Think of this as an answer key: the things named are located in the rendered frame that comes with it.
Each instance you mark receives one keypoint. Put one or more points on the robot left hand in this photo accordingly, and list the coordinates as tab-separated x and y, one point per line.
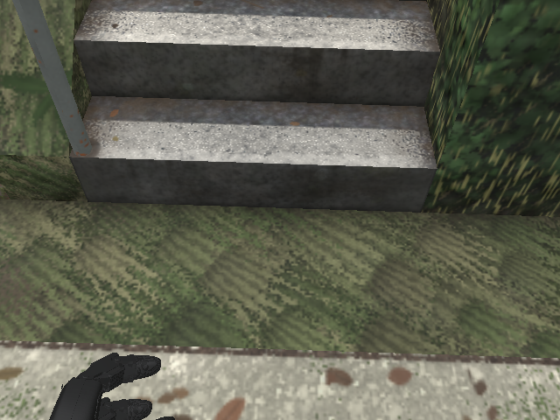
81	398

